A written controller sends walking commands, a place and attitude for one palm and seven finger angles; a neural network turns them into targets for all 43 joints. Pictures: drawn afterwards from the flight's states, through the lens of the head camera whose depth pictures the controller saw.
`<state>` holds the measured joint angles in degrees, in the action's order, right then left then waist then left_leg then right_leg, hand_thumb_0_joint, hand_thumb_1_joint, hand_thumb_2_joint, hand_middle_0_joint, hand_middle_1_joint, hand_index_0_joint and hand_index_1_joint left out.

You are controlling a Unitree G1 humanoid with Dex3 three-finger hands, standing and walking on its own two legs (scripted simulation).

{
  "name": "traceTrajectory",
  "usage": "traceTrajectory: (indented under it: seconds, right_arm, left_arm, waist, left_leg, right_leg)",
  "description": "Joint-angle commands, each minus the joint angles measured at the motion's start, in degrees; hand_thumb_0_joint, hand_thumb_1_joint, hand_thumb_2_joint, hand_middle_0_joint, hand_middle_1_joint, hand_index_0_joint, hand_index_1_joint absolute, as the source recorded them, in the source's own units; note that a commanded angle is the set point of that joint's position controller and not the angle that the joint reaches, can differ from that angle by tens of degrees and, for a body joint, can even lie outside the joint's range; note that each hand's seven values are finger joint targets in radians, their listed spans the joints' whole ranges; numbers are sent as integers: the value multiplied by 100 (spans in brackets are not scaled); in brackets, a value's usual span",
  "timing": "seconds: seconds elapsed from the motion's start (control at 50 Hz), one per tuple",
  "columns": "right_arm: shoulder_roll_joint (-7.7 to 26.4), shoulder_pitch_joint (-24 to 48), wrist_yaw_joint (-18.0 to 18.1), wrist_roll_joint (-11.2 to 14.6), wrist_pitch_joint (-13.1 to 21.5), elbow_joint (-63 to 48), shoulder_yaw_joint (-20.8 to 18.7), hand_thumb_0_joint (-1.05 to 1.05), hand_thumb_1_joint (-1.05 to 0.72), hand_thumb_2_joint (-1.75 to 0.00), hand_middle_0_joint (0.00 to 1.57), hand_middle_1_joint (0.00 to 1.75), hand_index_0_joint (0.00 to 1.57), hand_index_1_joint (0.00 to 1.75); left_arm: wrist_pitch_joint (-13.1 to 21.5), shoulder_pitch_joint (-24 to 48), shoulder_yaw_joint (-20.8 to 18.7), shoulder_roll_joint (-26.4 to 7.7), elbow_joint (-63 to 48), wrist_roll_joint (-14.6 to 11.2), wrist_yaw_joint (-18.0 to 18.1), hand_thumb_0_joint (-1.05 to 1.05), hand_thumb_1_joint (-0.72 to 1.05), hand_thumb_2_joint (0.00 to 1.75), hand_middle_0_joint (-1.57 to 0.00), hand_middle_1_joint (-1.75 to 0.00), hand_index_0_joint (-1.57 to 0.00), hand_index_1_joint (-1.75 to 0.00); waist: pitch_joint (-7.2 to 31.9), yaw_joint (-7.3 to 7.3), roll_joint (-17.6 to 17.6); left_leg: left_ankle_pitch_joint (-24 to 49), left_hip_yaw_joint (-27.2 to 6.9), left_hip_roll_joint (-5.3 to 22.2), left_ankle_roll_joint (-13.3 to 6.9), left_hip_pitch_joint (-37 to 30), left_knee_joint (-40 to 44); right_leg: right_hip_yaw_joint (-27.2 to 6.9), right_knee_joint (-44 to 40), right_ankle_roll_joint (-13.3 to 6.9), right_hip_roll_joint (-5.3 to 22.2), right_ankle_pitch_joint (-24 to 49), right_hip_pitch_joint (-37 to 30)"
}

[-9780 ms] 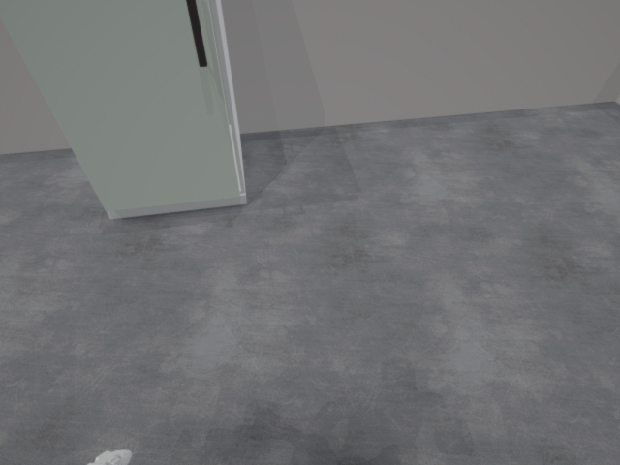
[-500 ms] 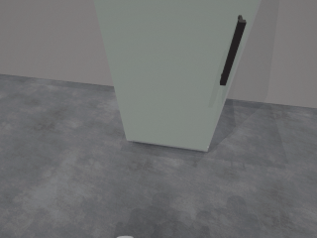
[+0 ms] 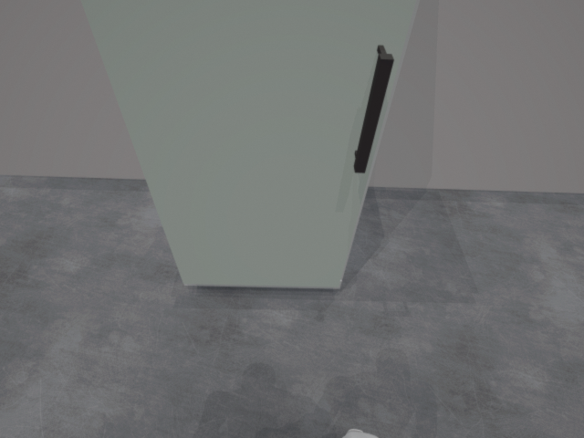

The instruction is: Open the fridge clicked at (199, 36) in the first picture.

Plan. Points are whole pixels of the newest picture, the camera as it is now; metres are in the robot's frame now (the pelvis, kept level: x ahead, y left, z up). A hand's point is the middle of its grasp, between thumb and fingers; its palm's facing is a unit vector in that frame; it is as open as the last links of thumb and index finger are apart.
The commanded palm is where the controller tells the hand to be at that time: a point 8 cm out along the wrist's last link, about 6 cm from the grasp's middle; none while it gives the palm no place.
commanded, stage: take the last steps up to it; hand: right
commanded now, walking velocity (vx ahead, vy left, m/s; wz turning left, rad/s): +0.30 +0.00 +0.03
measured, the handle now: (369, 114) +0.71 -0.15 +0.07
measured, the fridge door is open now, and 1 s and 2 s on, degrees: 0 0 0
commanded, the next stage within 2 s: come to a stop and stand still in 0.50 s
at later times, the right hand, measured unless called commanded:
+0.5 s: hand (419, 366) +0.28 -0.23 -0.16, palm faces -0.03 +0.98 -0.21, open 7.3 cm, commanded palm none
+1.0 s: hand (405, 364) +0.29 -0.21 -0.20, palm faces +0.02 +0.98 -0.20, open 7.3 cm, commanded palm none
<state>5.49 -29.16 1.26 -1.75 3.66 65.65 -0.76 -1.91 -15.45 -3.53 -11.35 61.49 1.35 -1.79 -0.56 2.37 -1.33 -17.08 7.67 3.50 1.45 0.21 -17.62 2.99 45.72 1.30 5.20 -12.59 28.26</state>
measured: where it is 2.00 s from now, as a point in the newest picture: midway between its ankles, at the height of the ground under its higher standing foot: outside the picture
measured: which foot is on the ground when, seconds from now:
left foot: down 0.00-0.10, up 0.12-0.58, down 0.60-0.98, up 1.00-1.00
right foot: up 0.00-0.08, down 0.10-0.62, up 0.64-0.94, down 0.96-1.00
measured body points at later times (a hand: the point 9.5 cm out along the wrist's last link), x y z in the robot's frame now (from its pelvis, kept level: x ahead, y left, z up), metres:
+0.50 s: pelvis +0.15 -0.04 +0.00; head +0.16 -0.04 +0.45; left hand +0.12 +0.18 -0.16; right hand +0.28 -0.28 -0.14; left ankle +0.26 +0.10 -0.71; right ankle +0.09 -0.14 -0.74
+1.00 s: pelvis +0.22 -0.03 -0.02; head +0.25 -0.05 +0.43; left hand +0.27 +0.21 -0.16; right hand +0.29 -0.27 -0.18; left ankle +0.28 +0.10 -0.74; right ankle +0.26 -0.12 -0.74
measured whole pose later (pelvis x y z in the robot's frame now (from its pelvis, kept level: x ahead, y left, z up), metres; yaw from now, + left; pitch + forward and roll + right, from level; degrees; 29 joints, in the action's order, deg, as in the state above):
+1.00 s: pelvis +0.22 -0.03 -0.02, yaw +3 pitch -2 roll +0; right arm 10.6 -10.1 2.2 -1.0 -2.3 58.4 -3.2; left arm -1.3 -11.4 -2.8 -9.1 58.6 0.8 1.3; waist -4.8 0.8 2.0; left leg -15.6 6.2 4.0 0.1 20.3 -35.9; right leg 4.9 35.3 -1.5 0.4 -16.0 16.8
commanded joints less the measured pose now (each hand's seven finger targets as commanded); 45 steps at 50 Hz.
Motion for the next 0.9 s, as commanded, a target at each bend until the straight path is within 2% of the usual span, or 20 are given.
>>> traceTrajectory:
  seconds: [0.0,0.04,0.06,0.08,0.1,0.14,0.16,0.24,0.36,0.48,0.5,0.54,0.56,0.58,0.6,0.62,0.68,0.72,0.78,0.88]
  right_arm:
    - [1059,-149,52,-8,26,-59,-245,0,-90,-90,20,30,20,30]
    - [983,13,40,37,-19,-67,-258,0,-90,-90,20,30,20,30]
    - [673,-242,7,84,-39,-117,-213,0,-90,-90,20,30,20,30]
    - [461,-135,-20,105,-30,-293,-147,0,-90,-90,20,30,20,30]
    - [570,261,13,79,-91,-439,-147,0,-90,-90,20,30,20,30]
    - [584,958,-63,51,-105,-489,-206,0,-90,-90,20,30,20,30]
    - [516,944,-111,12,-124,-441,-224,0,-90,-90,20,30,20,30]
    - [363,546,-142,-11,-288,-423,-257,0,-90,-90,20,30,20,30]
    - [583,1538,-187,19,-356,-933,-284,0,-90,-90,20,30,20,30]
    - [626,2196,-188,44,-292,-1203,-242,0,-90,-90,20,30,20,30]
    - [668,2124,-180,45,-268,-1196,-253,0,-90,-90,20,30,20,30]
    - [863,1280,-169,26,-168,-904,-300,0,-90,-90,20,30,20,30]
    - [1214,629,-128,10,-77,-687,-374,0,-90,-90,20,30,20,30]
    - [1717,81,-79,27,-17,-525,-482,0,-90,-90,20,30,20,30]
    - [1776,121,-42,129,-28,-552,-445,0,-90,-90,20,30,20,30]
    - [1626,750,0,106,-39,-686,-389,0,-90,-90,20,30,20,30]
    - [1174,1950,104,52,-160,-965,-233,0,-90,-90,20,30,20,30]
    - [1233,1944,130,27,-242,-961,-269,0,-90,-90,20,30,20,30]
    - [1257,1744,134,24,-349,-957,-354,0,-90,-90,20,30,20,30]
    - [1362,1823,139,23,-436,-1017,-434,0,-90,-90,20,30,20,30]
  left_arm:
    - [380,715,45,3,-617,-44,-23,0,90,90,-20,-30,-20,-30]
    - [491,-407,4,-261,-233,-10,86,0,90,90,-20,-30,-20,-30]
    - [548,-1152,-138,-851,-26,45,177,0,90,90,-20,-30,-20,-30]
    - [521,-1773,-231,-1317,124,9,246,0,90,90,-20,-30,-20,-30]
    - [471,-1623,-222,-1308,121,-15,296,0,90,90,-20,-30,-20,-30]
    - [490,-829,-108,-717,-81,-11,306,0,90,90,-20,-30,-20,-30]
    - [540,-613,-18,-456,-111,-1,310,0,90,90,-20,-30,-20,-30]
    - [664,-356,2,-203,-252,-25,327,0,90,90,-20,-30,-20,-30]
    - [647,-500,-31,-419,-227,-15,318,0,90,90,-20,-30,-20,-30]
    - [514,-768,-71,-559,-56,58,314,0,90,90,-20,-30,-20,-30]
    - [492,-772,-68,-542,-19,63,311,0,90,90,-20,-30,-20,-30]
    - [474,-761,-27,-517,24,22,301,0,90,90,-20,-30,-20,-30]
    - [500,-822,-5,-375,24,-39,268,0,90,90,-20,-30,-20,-30]
    - [525,-1013,70,-33,-93,-99,247,0,90,90,-20,-30,-20,-30]
    - [422,-836,51,-205,-176,-131,309,0,90,90,-20,-30,-20,-30]
    - [363,-723,66,-83,-105,-118,328,0,90,90,-20,-30,-20,-30]
    - [160,-931,157,170,129,-114,343,0,90,90,-20,-30,-20,-30]
    - [81,-968,154,244,130,-141,330,0,90,90,-20,-30,-20,-30]
    - [2,-706,77,148,-40,-86,320,0,90,90,-20,-30,-20,-30]
    - [18,-555,9,35,-240,-90,313,0,90,90,-20,-30,-20,-30]
  waist:
    - [-633,-24,1136]
    - [-77,-551,560]
    - [605,-759,-727]
    - [919,-894,-1665]
    - [816,-898,-1380]
    - [-436,-713,-589]
    - [-644,-537,-369]
    - [-460,-172,-381]
    - [-711,-212,-361]
    - [-717,-405,-461]
    - [-688,-355,-400]
    - [-166,34,-51]
    - [332,282,455]
    - [865,311,1597]
    - [861,298,1225]
    - [661,137,1110]
    - [259,-366,549]
    - [245,-344,737]
    - [170,-193,914]
    - [340,-266,1036]
  left_leg:
    - [1289,-827,1353,-758,666,209]
    - [1867,-343,892,-516,1156,-1298]
    - [688,5,410,-262,2144,-2757]
    - [-1657,79,-103,-105,3182,-4160]
    - [-1787,-419,46,-200,3439,-4998]
    - [-836,-605,442,-211,3716,-5390]
    - [-478,-628,511,-185,3508,-5205]
    - [190,-559,502,-26,3154,-4658]
    - [638,-526,516,78,3442,-3363]
    - [459,-164,151,-91,2691,-2031]
    - [468,-104,79,-137,2359,-1810]
    - [946,66,-155,-220,1033,-1051]
    - [1703,-601,428,-463,-183,-1002]
    - [3323,-2383,1847,-1117,-1220,-642]
    - [4163,-2622,2267,-1544,-601,-315]
    - [4041,-2379,2137,-1552,97,-217]
    - [3353,-1269,1587,-1229,1514,-110]
    - [3212,-1029,1429,-1168,1593,-201]
    - [2974,-1249,1438,-1223,1524,-212]
    - [2856,-1175,1380,-1101,1409,-599]
  right_leg:
    - [398,-1068,-160,-184,-285,-558]
    - [562,-2001,-207,-379,94,-2395]
    - [-730,-2131,-502,764,210,-3804]
    - [-2326,-2694,-967,1908,609,-4323]
    - [-2453,-3000,-1170,2096,-226,-3833]
    - [-1939,-3396,-1168,1806,-663,-2345]
    - [-1532,-3494,-1010,1561,-282,-1936]
    - [-581,-3667,-997,1215,473,-1661]
    - [-293,-3602,-1112,1207,1365,-2077]
    - [-155,-2959,-956,1196,2094,-2340]
    - [-177,-2740,-902,1205,2135,-2230]
    - [149,-1607,-620,809,2464,-2102]
    - [424,-463,-387,497,1889,-1371]
    - [726,1088,-118,-298,-1132,-187]
    - [130,1845,-108,-295,-2379,-243]
    - [-265,2003,-74,-100,-2182,-326]
    - [-299,1009,19,39,-1640,-1086]
    - [-87,407,44,-121,-1457,-1184]
    - [-10,265,75,-293,-1292,-986]
    - [28,-759,91,-328,-748,-1306]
